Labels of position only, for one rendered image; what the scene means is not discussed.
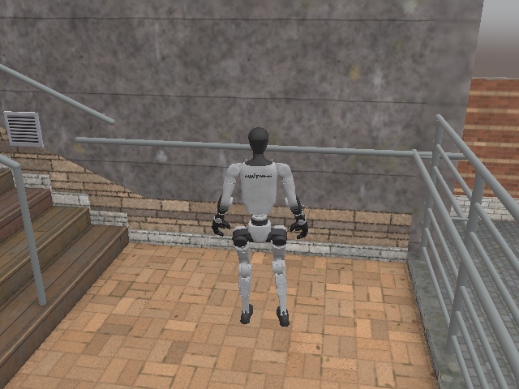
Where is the robot left upper arm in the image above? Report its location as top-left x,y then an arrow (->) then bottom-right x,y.
220,163 -> 242,207

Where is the robot left forearm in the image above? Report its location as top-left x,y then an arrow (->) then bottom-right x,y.
214,195 -> 228,224

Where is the right robot hand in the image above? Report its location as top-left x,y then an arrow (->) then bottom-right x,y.
290,222 -> 308,239

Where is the left robot shin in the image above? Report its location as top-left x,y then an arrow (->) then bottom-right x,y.
238,263 -> 251,314

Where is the right robot thigh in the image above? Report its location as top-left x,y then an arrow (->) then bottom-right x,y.
271,225 -> 287,275

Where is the robot right forearm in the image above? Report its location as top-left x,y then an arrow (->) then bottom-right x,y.
290,195 -> 307,225

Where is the robot right upper arm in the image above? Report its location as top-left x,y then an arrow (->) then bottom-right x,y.
276,163 -> 298,207

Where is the left robot hand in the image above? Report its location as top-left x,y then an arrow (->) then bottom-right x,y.
212,220 -> 230,237

